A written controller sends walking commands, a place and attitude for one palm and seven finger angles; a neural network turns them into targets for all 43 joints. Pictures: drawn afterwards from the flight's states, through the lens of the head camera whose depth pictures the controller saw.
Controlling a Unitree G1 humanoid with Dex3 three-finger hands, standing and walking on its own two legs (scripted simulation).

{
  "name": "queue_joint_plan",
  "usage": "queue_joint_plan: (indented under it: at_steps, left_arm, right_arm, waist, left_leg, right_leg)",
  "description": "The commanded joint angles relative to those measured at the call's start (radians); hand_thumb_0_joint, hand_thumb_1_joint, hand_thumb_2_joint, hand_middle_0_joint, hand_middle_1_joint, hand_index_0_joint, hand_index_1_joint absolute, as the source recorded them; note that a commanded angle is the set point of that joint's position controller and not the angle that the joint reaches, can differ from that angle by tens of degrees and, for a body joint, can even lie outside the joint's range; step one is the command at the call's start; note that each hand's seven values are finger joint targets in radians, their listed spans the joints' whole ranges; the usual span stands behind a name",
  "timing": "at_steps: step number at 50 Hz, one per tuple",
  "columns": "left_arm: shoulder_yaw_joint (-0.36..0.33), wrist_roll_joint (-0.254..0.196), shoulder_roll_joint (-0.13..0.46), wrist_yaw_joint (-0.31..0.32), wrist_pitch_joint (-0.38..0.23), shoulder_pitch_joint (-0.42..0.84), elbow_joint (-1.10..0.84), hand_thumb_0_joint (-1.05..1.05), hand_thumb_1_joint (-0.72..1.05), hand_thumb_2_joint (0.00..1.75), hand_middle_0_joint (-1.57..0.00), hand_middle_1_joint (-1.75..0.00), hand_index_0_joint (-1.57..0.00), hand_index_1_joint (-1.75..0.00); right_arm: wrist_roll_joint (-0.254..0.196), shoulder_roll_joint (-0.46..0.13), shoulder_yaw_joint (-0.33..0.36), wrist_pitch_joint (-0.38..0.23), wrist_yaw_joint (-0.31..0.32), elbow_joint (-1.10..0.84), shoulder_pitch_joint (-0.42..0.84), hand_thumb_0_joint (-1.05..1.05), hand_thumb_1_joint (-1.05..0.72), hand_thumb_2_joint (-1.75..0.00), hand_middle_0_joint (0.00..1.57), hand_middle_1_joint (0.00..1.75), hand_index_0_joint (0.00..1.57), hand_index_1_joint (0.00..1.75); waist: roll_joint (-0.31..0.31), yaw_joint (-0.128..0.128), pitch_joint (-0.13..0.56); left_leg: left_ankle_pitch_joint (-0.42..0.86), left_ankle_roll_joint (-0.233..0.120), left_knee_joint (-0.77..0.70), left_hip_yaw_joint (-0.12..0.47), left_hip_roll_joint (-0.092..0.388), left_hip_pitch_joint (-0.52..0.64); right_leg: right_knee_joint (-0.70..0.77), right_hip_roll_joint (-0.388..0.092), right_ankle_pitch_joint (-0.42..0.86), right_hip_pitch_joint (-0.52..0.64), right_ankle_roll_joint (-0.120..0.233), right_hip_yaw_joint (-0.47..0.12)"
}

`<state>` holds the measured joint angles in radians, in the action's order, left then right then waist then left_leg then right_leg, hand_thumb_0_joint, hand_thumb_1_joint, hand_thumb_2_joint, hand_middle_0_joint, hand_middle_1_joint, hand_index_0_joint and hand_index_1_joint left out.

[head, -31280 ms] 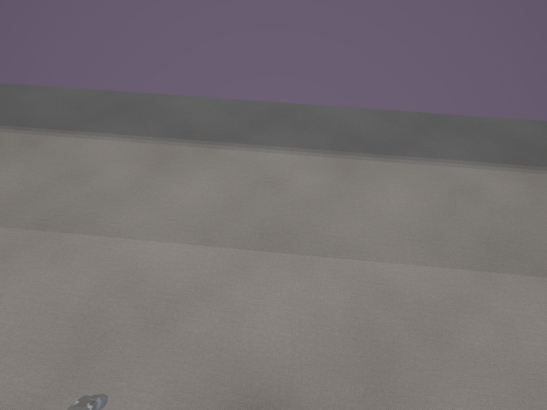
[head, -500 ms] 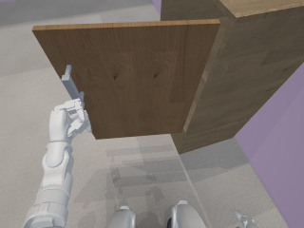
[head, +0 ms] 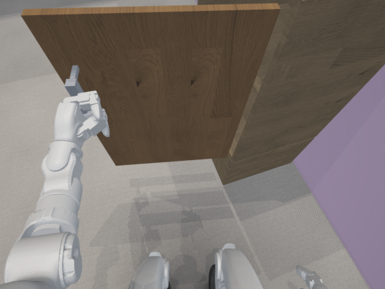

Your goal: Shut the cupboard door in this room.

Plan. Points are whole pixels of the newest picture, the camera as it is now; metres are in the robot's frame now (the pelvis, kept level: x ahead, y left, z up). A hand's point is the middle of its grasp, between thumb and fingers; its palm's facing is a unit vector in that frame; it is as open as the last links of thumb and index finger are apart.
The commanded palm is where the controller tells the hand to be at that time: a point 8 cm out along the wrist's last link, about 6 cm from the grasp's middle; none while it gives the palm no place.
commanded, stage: push the door shut along its arc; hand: left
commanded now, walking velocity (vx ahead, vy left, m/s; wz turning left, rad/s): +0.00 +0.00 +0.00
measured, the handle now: (84, 97) +0.51 +0.24 +0.05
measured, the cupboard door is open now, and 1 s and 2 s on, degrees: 76 65 51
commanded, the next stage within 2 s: pull the fist back off the door in 1.44 s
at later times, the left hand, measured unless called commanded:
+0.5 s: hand (115, 99) +0.50 +0.17 +0.05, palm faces -0.15 -0.99 -0.03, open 3.1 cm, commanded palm +0.50 +0.21 +0.05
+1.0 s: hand (130, 80) +0.55 +0.14 +0.06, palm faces -0.27 -0.96 -0.03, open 3.1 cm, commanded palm +0.56 +0.17 +0.05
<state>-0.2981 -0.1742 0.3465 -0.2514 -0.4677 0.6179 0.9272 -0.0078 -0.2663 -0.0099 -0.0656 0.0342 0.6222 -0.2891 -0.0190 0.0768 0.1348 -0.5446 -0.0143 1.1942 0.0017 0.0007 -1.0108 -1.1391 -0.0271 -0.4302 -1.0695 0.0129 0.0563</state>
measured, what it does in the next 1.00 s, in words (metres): stands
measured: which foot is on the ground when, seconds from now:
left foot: down 0.00-1.00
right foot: down 0.00-1.00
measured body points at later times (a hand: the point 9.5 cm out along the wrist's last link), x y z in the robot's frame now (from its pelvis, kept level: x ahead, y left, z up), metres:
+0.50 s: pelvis -0.01 +0.01 -0.01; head +0.13 +0.02 +0.41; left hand +0.50 +0.22 +0.06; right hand +0.02 -0.27 -0.12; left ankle +0.01 +0.11 -0.64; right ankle +0.06 -0.12 -0.64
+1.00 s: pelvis +0.00 +0.01 -0.02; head +0.17 +0.02 +0.39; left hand +0.56 +0.19 +0.06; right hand -0.02 -0.25 -0.12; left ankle +0.01 +0.11 -0.64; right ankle +0.06 -0.12 -0.64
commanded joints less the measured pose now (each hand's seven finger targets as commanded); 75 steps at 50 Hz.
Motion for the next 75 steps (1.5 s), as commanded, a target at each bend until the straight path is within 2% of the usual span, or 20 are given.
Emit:
queue_joint_plan:
  at_steps: [1, 8, 13, 16, 22, 24, 25, 29, 31, 36, 38, 42, 49, 52, 55, 64, 68, 70, 73, 75]
  left_arm:
    - [-0.010, -0.009, 0.182, -0.039, -0.063, 0.454, -0.181, 0.00, 0.90, 0.90, -1.30, -1.50, -1.30, -1.50]
    - [-0.005, 0.010, 0.225, -0.065, -0.061, 0.588, -0.080, 0.00, 0.90, 0.90, -1.30, -1.50, -1.30, -1.50]
    - [0.014, 0.023, 0.241, -0.093, -0.057, 0.671, -0.040, 0.00, 0.90, 0.90, -1.30, -1.50, -1.30, -1.50]
    - [-0.009, 0.021, 0.277, -0.102, -0.045, 0.707, 0.005, 0.00, 0.90, 0.90, -1.30, -1.50, -1.30, -1.50]
    - [-0.068, 0.033, 0.371, -0.117, -0.029, 0.763, 0.011, 0.00, 0.90, 0.90, -1.30, -1.50, -1.30, -1.50]
    - [-0.032, 0.045, 0.338, -0.122, -0.016, 0.784, 0.038, 0.00, 0.90, 0.90, -1.30, -1.50, -1.30, -1.50]
    - [-0.055, 0.050, 0.375, -0.120, -0.011, 0.797, 0.044, 0.00, 0.90, 0.90, -1.30, -1.50, -1.30, -1.50]
    - [-0.059, 0.055, 0.385, -0.131, 0.003, 0.827, 0.042, 0.00, 0.90, 0.90, -1.30, -1.50, -1.30, -1.50]
    - [-0.061, 0.050, 0.389, -0.137, 0.009, 0.854, 0.045, 0.00, 0.90, 0.90, -1.30, -1.50, -1.30, -1.50]
    - [-0.105, 0.073, 0.464, -0.143, 0.037, 0.860, 0.084, 0.00, 0.90, 0.90, -1.30, -1.50, -1.30, -1.50]
    - [-0.083, 0.084, 0.450, -0.147, 0.045, 0.884, 0.083, 0.00, 0.90, 0.90, -1.30, -1.50, -1.30, -1.50]
    - [-0.095, 0.080, 0.465, -0.168, 0.056, 0.889, 0.060, 0.00, 0.90, 0.90, -1.30, -1.50, -1.30, -1.50]
    - [-0.046, 0.090, 0.446, -0.186, 0.093, 1.009, 0.104, 0.00, 0.90, 0.90, -1.30, -1.50, -1.30, -1.50]
    - [-0.007, 0.093, 0.418, -0.193, 0.092, 1.083, 0.090, 0.00, 0.90, 0.90, -1.30, -1.50, -1.30, -1.50]
    - [0.023, 0.098, 0.390, -0.198, 0.112, 1.118, 0.129, 0.00, 0.90, 0.90, -1.30, -1.50, -1.30, -1.50]
    - [0.036, 0.123, 0.421, -0.216, 0.153, 1.237, 0.165, 0.00, 0.90, 0.90, -1.30, -1.50, -1.30, -1.50]
    - [0.037, 0.133, 0.431, -0.227, 0.169, 1.264, 0.146, 0.00, 0.90, 0.90, -1.30, -1.50, -1.30, -1.50]
    - [0.056, 0.138, 0.408, -0.229, 0.186, 1.285, 0.170, 0.00, 0.90, 0.90, -1.30, -1.50, -1.30, -1.50]
    - [0.060, 0.139, 0.403, -0.231, 0.202, 1.309, 0.172, 0.00, 0.90, 0.90, -1.30, -1.50, -1.30, -1.50]
    - [0.039, 0.146, 0.448, -0.231, 0.213, 1.329, 0.188, 0.00, 0.90, 0.90, -1.30, -1.50, -1.30, -1.50]
  right_arm:
    - [-0.002, -0.161, 0.063, -0.023, 0.011, -0.074, -0.117, 0.00, -0.90, -0.90, 0.20, 0.30, 0.20, 0.30]
    - [-0.002, -0.175, 0.058, -0.010, 0.010, -0.046, -0.143, 0.00, -0.90, -0.90, 0.20, 0.30, 0.20, 0.30]
    - [0.002, -0.187, 0.055, -0.006, 0.007, -0.038, -0.162, 0.00, -0.90, -0.90, 0.20, 0.30, 0.20, 0.30]
    - [0.004, -0.195, 0.051, -0.004, 0.006, -0.037, -0.177, 0.00, -0.90, -0.90, 0.20, 0.30, 0.20, 0.30]
    - [0.009, -0.201, 0.043, 0.008, 0.001, -0.043, -0.198, 0.00, -0.90, -0.90, 0.20, 0.30, 0.20, 0.30]
    - [0.009, -0.197, 0.041, 0.011, -0.003, -0.041, -0.203, 0.00, -0.90, -0.90, 0.20, 0.30, 0.20, 0.30]
    - [0.011, -0.203, 0.040, 0.015, -0.002, -0.041, -0.211, 0.00, -0.90, -0.90, 0.20, 0.30, 0.20, 0.30]
    - [0.013, -0.203, 0.040, 0.021, -0.005, -0.046, -0.227, 0.00, -0.90, -0.90, 0.20, 0.30, 0.20, 0.30]
    - [0.015, -0.202, 0.036, 0.022, -0.005, -0.048, -0.238, 0.00, -0.90, -0.90, 0.20, 0.30, 0.20, 0.30]
    - [0.014, -0.202, 0.028, 0.032, -0.006, -0.057, -0.254, 0.00, -0.90, -0.90, 0.20, 0.30, 0.20, 0.30]
    - [0.017, -0.200, 0.028, 0.035, -0.010, -0.053, -0.260, 0.00, -0.90, -0.90, 0.20, 0.30, 0.20, 0.30]
    - [0.018, -0.204, 0.033, 0.041, -0.011, -0.054, -0.276, 0.00, -0.90, -0.90, 0.20, 0.30, 0.20, 0.30]
    - [0.017, -0.207, 0.029, 0.038, -0.003, -0.022, -0.292, 0.00, -0.90, -0.90, 0.20, 0.30, 0.20, 0.30]
    - [0.021, -0.210, 0.030, 0.028, 0.001, -0.006, -0.300, 0.00, -0.90, -0.90, 0.20, 0.30, 0.20, 0.30]
    - [0.024, -0.213, 0.028, 0.021, 0.003, 0.006, -0.302, 0.00, -0.90, -0.90, 0.20, 0.30, 0.20, 0.30]
    - [0.034, -0.219, 0.019, 0.003, 0.011, 0.029, -0.315, 0.00, -0.90, -0.90, 0.20, 0.30, 0.20, 0.30]
    - [0.039, -0.217, 0.021, -0.005, 0.008, 0.032, -0.322, 0.00, -0.90, -0.90, 0.20, 0.30, 0.20, 0.30]
    - [0.040, -0.216, 0.020, -0.006, 0.009, 0.039, -0.324, 0.00, -0.90, -0.90, 0.20, 0.30, 0.20, 0.30]
    - [0.042, -0.218, 0.019, -0.011, 0.009, 0.049, -0.334, 0.00, -0.90, -0.90, 0.20, 0.30, 0.20, 0.30]
    - [0.044, -0.219, 0.013, -0.011, 0.011, 0.050, -0.341, 0.00, -0.90, -0.90, 0.20, 0.30, 0.20, 0.30]
  waist:
    - [-0.025, 0.047, 0.443]
    - [-0.036, 0.086, 0.402]
    - [-0.105, 0.104, 0.434]
    - [-0.096, 0.119, 0.430]
    - [-0.142, 0.115, 0.506]
    - [-0.140, 0.137, 0.471]
    - [-0.120, 0.140, 0.463]
    - [-0.153, 0.145, 0.523]
    - [-0.138, 0.160, 0.522]
    - [-0.135, 0.155, 0.518]
    - [-0.173, 0.161, 0.530]
    - [-0.162, 0.168, 0.580]
    - [-0.169, 0.213, 0.509]
    - [-0.219, 0.233, 0.547]
    - [-0.228, 0.251, 0.521]
    - [-0.259, 0.290, 0.549]
    - [-0.310, 0.287, 0.615]
    - [-0.311, 0.304, 0.578]
    - [-0.313, 0.309, 0.598]
    - [-0.292, 0.318, 0.572]
  left_leg:
    - [0.294, -0.005, -0.166, 0.037, -0.009, 0.165]
    - [0.220, -0.012, -0.164, 0.050, -0.009, 0.140]
    - [0.217, -0.008, -0.155, 0.070, -0.005, 0.183]
    - [0.214, -0.012, -0.144, 0.074, -0.005, 0.166]
    - [0.286, -0.008, -0.121, 0.081, 0.003, 0.184]
    - [0.277, -0.009, -0.114, 0.080, 0.006, 0.175]
    - [0.273, -0.011, -0.113, 0.082, 0.008, 0.158]
    - [0.316, -0.009, -0.100, 0.087, 0.010, 0.187]
    - [0.337, -0.015, -0.090, 0.086, 0.010, 0.180]
    - [0.340, -0.019, -0.073, 0.075, 0.011, 0.124]
    - [0.366, -0.013, -0.072, 0.081, 0.015, 0.151]
    - [0.429, -0.013, -0.055, 0.081, 0.021, 0.181]
    - [0.363, -0.018, -0.045, 0.087, 0.023, 0.151]
    - [0.388, -0.015, -0.035, 0.102, 0.025, 0.209]
    - [0.371, -0.015, -0.028, 0.108, 0.024, 0.205]
    - [0.388, -0.019, 0.015, 0.112, 0.027, 0.175]
    - [0.435, -0.014, 0.030, 0.119, 0.027, 0.213]
    - [0.423, -0.016, 0.032, 0.119, 0.030, 0.206]
    - [0.435, -0.015, 0.037, 0.126, 0.029, 0.218]
    - [0.399, -0.021, 0.042, 0.114, 0.027, 0.161]
  right_leg:
    - [0.121, 0.025, 0.244, 0.334, 0.013, -0.043]
    - [0.137, 0.030, 0.159, 0.270, 0.014, -0.046]
    - [0.124, 0.034, 0.122, 0.193, 0.021, -0.035]
    - [0.121, 0.039, 0.113, 0.175, 0.022, -0.032]
    - [0.095, 0.041, 0.152, 0.173, 0.022, -0.029]
    - [0.098, 0.044, 0.146, 0.144, 0.020, -0.029]
    - [0.098, 0.044, 0.145, 0.154, 0.019, -0.029]
    - [0.088, 0.047, 0.170, 0.151, 0.019, -0.026]
    - [0.083, 0.050, 0.190, 0.150, 0.019, -0.024]
    - [0.072, 0.054, 0.212, 0.174, 0.020, -0.030]
    - [0.070, 0.053, 0.221, 0.154, 0.019, -0.025]
    - [0.062, 0.056, 0.278, 0.163, 0.016, -0.025]
    - [0.076, 0.060, 0.216, 0.096, 0.017, -0.020]
    - [0.070, 0.059, 0.209, 0.043, 0.021, -0.013]
    - [0.070, 0.062, 0.187, 0.003, 0.023, -0.006]
    - [0.042, 0.067, 0.204, -0.030, 0.028, 0.003]
    - [0.027, 0.070, 0.230, -0.037, 0.031, 0.008]
    - [0.030, 0.072, 0.219, -0.067, 0.030, 0.011]
    - [0.027, 0.074, 0.225, -0.076, 0.031, 0.016]
    - [0.027, 0.076, 0.215, -0.057, 0.029, 0.015]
